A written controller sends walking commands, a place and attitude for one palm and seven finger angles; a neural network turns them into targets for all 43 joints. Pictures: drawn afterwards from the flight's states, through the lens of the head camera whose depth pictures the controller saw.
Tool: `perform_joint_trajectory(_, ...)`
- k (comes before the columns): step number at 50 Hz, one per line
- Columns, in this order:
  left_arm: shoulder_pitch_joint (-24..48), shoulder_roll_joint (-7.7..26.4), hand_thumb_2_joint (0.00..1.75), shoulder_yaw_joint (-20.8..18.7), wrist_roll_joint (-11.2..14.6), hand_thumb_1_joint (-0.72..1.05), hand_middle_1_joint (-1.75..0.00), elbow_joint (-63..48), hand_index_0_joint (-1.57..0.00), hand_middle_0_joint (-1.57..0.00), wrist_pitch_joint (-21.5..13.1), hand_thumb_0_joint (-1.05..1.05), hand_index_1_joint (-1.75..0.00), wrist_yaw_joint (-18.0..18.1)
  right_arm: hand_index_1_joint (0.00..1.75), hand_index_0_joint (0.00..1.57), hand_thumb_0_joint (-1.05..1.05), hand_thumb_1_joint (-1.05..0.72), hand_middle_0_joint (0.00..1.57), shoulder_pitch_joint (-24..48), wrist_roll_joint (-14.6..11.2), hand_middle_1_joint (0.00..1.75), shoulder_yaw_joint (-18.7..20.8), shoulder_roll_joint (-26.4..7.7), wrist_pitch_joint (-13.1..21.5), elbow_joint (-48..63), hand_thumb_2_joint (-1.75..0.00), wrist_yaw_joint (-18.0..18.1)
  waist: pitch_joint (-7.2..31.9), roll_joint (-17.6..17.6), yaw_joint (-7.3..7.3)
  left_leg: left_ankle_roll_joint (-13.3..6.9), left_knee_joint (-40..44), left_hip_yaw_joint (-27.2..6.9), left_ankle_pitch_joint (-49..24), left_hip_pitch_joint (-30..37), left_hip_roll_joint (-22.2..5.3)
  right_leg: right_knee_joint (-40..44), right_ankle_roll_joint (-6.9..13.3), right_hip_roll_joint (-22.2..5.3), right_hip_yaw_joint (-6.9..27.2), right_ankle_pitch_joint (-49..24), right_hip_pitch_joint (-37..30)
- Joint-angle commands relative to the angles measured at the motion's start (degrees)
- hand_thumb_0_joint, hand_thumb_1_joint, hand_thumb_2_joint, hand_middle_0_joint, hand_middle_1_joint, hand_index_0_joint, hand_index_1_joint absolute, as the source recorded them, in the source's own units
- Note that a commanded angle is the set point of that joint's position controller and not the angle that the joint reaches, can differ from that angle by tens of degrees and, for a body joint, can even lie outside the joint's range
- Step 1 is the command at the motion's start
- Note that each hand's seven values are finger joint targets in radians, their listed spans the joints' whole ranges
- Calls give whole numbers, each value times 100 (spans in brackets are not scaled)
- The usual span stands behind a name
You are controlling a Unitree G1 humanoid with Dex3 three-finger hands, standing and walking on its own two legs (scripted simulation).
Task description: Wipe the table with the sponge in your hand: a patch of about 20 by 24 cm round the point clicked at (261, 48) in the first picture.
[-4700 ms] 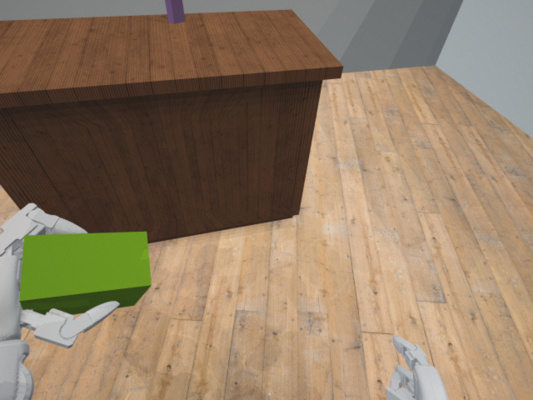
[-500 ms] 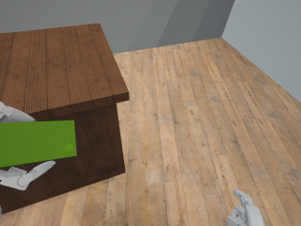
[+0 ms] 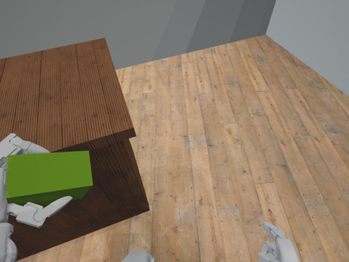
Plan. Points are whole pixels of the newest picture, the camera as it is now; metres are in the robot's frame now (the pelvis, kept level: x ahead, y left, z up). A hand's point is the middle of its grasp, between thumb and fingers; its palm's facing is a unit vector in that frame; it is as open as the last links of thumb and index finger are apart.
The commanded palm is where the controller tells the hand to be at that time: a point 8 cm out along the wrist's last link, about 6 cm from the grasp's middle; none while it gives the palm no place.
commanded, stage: take the last steps up to it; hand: left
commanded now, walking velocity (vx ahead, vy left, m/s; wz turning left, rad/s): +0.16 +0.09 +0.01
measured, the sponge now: (62, 179) +0.23 +0.21 +0.14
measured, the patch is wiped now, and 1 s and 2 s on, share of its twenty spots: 0.00 0.00 0.00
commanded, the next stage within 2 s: come to a stop and stand still in 0.04 s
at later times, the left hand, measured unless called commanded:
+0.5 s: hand (42, 168) +0.24 +0.24 +0.16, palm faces +0.37 -0.83 -0.42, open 10.5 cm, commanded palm +0.18 +0.28 +0.18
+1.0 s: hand (13, 191) +0.20 +0.28 +0.15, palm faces +0.35 -0.88 -0.33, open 10.5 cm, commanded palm +0.14 +0.30 +0.18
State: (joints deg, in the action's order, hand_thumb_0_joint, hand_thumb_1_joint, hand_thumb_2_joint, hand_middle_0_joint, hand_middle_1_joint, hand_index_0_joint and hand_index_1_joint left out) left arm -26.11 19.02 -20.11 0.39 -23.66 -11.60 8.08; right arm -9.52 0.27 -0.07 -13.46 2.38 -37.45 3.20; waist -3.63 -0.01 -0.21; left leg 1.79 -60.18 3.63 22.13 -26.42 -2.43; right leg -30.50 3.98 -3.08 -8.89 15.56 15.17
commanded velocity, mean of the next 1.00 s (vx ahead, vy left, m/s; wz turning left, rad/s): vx -0.01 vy -0.01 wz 0.00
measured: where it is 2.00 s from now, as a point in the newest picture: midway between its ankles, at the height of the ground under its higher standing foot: outside the picture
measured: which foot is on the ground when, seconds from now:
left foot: up 0.00-0.20, down 0.22-1.00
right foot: down 0.00-0.22, up 0.24-0.44, down 0.46-1.00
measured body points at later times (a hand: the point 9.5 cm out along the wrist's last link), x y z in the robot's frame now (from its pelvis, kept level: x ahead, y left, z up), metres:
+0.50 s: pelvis +0.02 +0.01 -0.01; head +0.05 +0.01 +0.44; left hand +0.22 +0.28 +0.18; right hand +0.20 -0.18 -0.10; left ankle +0.06 +0.14 -0.74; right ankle +0.03 -0.09 -0.74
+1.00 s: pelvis -0.03 +0.03 +0.00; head -0.03 +0.08 +0.44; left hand +0.18 +0.32 +0.17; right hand +0.12 -0.22 -0.06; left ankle +0.06 +0.14 -0.74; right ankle +0.03 -0.09 -0.73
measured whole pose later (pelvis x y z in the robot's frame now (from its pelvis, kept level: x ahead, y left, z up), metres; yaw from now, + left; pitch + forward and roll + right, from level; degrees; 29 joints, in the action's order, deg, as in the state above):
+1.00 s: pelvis -0.03 +0.03 +0.00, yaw -3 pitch -5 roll -2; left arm -19.2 23.0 -19.1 0.4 -23.3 -11.8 5.7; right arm -14.4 0.0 -0.5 -12.5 8.6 -33.8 2.6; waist -5.5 4.3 2.6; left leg -0.5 -28.9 -2.6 9.1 -15.6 -1.0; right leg -28.6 0.6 2.1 -3.1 17.7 13.4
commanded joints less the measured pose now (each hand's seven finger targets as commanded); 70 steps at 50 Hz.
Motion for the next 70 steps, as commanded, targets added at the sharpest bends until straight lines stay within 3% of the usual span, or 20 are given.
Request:
perform_joint_trajectory(1, 124, 1365, 130, -834, 52, 10, -160, -1979, -120, -120, -581, 0, -160, 246, 30, 20, 0, -90, 20, 462, 26, 30, 166, -300, 322, 1057, -90, 27, 1140, 620, 99, -37, 1267, 229, -262, -171, -115, 930, 386, -1478, 1088, -3218, -1368)
perform_joint_trajectory(8, -233, 1324, 130, -991, 152, 10, -160, -2291, -120, -120, -440, 0, -160, 376, 30, 20, 0, -90, 20, 129, 14, 30, 316, -359, 291, 1279, -90, 81, 1331, 296, 42, -79, 3313, 458, -1200, 1303, 87, 394, 141, -1174, 1076, -2013, -1002)
perform_joint_trajectory(9, -222, 1308, 130, -1001, 165, 10, -160, -2168, -120, -120, -439, 0, -160, 379, 30, 20, 0, -90, 20, 73, 4, 30, 331, -397, 261, 1281, -90, 122, 1324, 43, 8, -128, 3635, 340, -1541, 1744, -76, 71, -41, -933, 935, -1871, -758)
perform_joint_trajectory(11, -154, 1254, 130, -898, 195, 10, -160, -2117, -120, -120, -467, 0, -160, 355, 30, 20, 0, -90, 20, 50, -55, 30, 360, -543, 244, 1338, -90, 126, 1322, -1192, 66, -812, 3783, -1384, -3844, 2488, -1558, -1003, -504, -71, 431, 501, 413)
perform_joint_trajectory(13, -178, 1205, 130, -833, 149, 10, -160, -1451, -120, -120, -431, 0, -160, 237, 30, 20, 0, -90, 20, 90, -12, 30, 332, -513, 283, 1250, -90, 77, 917, -1325, 60, -1078, 4035, -1599, -4426, 2135, -1950, -1653, -528, 90, 631, 1712, 831)
perform_joint_trajectory(22, 342, 1136, 130, -492, 82, 10, -160, -2198, -120, -120, -244, 0, -160, 167, 30, 20, 0, -90, 20, 114, -12, 30, 161, -478, 611, 1229, -90, -47, 1080, -1127, 43, -473, 3596, -387, -2887, 1418, -1267, 431, -575, 140, 394, -270, -763)
perform_joint_trajectory(26, 175, 1232, 130, -670, 195, 10, -160, -1970, -120, -120, -154, 0, -160, 171, 30, 20, 0, -90, 20, 95, -46, 30, 131, -256, 531, 1243, -90, -24, 1203, 516, -32, 45, 2489, 129, -928, 1123, -203, 814, -90, -874, 1625, -2337, -616)
perform_joint_trajectory(27, 5666, 5291, 130, -3817, -493, 10, -160, -2393, -120, -120, -461, 0, -160, 101, 30, 20, 0, -90, 20, -255, 343, 30, 458, -387, 898, 1014, -90, 71, 49, 1287, 439, 94, 2612, 796, -1351, 247, 100, 1223, -104, -362, 1608, -3604, -220)
perform_joint_trajectory(28, 2687, 2144, 130, -1626, -127, 10, -160, 470, -120, -120, -341, 0, -160, -194, 30, 20, 0, -90, 20, -168, 171, 30, 369, -91, 909, 879, -90, 63, 1257, 1004, 273, -158, 2744, -204, -1171, 818, 222, 609, 364, -1040, 2158, -3618, -694)
perform_joint_trajectory(30, 782, 995, 130, -1006, 239, 10, -160, 713, -120, -120, -274, 0, -160, -133, 30, 20, 0, -90, 20, -2, -92, 30, 281, -235, 773, 1217, -90, -53, 1182, -43, 222, -149, 3318, 123, -1703, 1483, 27, 575, -75, -714, 1648, -3337, -1049)
perform_joint_trajectory(34, 490, 1101, 130, -576, 290, 10, -160, -876, -120, -120, -453, 0, -160, -224, 30, 20, 0, -90, 20, 276, -135, 30, 231, -351, 754, 1352, -90, -215, 1199, 664, 340, -359, 3188, -124, -1629, 1342, 18, 893, -591, -519, 1296, -1550, -928)
perform_joint_trajectory(37, 210, 1083, 130, -413, 272, 10, -160, -1328, -120, -120, -418, 0, -160, -194, 30, 20, 0, -90, 20, 311, -133, 30, 198, -363, 813, 1422, -90, -213, 825, 1047, 311, -341, 3008, -170, -670, 1146, 195, 1507, -405, -634, 1591, 420, -311)
perform_joint_trajectory(40, 695, 1622, 130, -845, 241, 10, -160, -1852, -120, -120, -432, 0, -160, -83, 30, 20, 0, -90, 20, 291, -59, 30, 179, -448, 857, 1325, -90, -93, 538, 591, 206, -289, 2943, -246, -535, 1454, 258, 1888, -128, -685, 1788, 1870, 513)
perform_joint_trajectory(45, 1775, 1621, 130, -760, 154, 10, -160, -1840, -120, -120, -512, 0, -160, 6, 30, 20, 0, -90, 20, 209, -13, 30, 167, -571, 910, 1230, -90, 22, 143, -800, 121, -337, 3911, -744, 347, 1284, 136, 1519, -271, -17, 1381, 2175, 585)
perform_joint_trajectory(49, 1915, 1290, 130, -543, 49, 10, -160, -1551, -120, -120, -587, 0, -160, -78, 30, 20, 0, -90, 20, 227, -72, 30, 198, -594, 1019, 1285, -90, -98, 438, -1733, 213, -562, 4755, -1160, 1284, -151, -325, -53, -386, 517, 873, 601, -1306)
perform_joint_trajectory(54, 738, 1077, 130, -507, 77, 10, -160, -1358, -120, -120, -584, 0, -160, -256, 30, 20, 0, -90, 20, 244, -41, 30, 189, -474, 1031, 1403, -90, -250, 630, -674, 298, -448, 4509, -986, 1374, -438, -97, 409, -359, 477, 1016, 840, -1613)
perform_joint_trajectory(59, 876, 1150, 130, -582, 129, 10, -160, -1297, -120, -120, -440, 0, -160, -336, 30, 20, 0, -90, 20, 26, 30, 30, 179, -428, 798, 1175, -90, -225, 314, 789, 103, -49, 2436, -225, 143, 1424, 633, 1979, -44, -183, 1723, 2633, 1133)
perform_joint_trajectory(62, 1579, 1278, 130, -686, 136, 10, -160, -1621, -120, -120, -428, 0, -160, -297, 30, 20, 0, -90, 20, 105, 56, 30, 134, -389, 747, 1048, -90, -179, 591, -1, -43, -109, 3444, -734, 216, 1809, 327, 998, -347, 274, 1058, 1774, 909)
perform_joint_trajectory(65, 1937, 1357, 130, -809, 96, 10, -160, -1861, -120, -120, -437, 0, -160, -256, 30, 20, 0, -90, 20, 424, -2, 30, 141, -408, 901, 1202, -90, -122, 628, -1714, 171, -455, 5752, -2333, 2730, 81, -763, -1605, -547, 958, 744, 956, -603)
perform_joint_trajectory(70, 1184, 987, 130, -436, 43, 10, -160, -2080, -120, -120, -475, 0, -160, -217, 30, 20, 0, -90, 20, 295, 14, 30, 204, -395, 1036, 1238, -90, -298, 1036, -1263, 190, -429, 5362, -1650, 1102, 1351, -587, -390, -317, 790, 626, 873, -532)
